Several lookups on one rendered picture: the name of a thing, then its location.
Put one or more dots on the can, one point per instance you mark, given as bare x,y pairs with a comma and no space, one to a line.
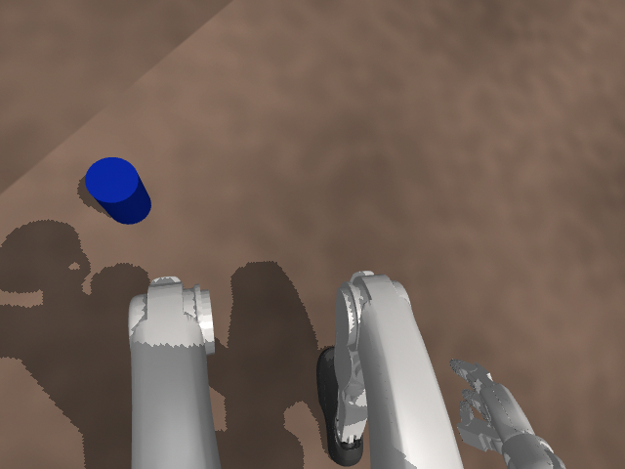
115,184

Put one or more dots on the right robot arm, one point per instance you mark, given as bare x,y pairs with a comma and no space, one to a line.
527,451

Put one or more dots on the right robot foot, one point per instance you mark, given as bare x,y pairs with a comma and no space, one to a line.
342,453

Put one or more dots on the right robot hand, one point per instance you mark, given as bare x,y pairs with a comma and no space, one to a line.
496,404

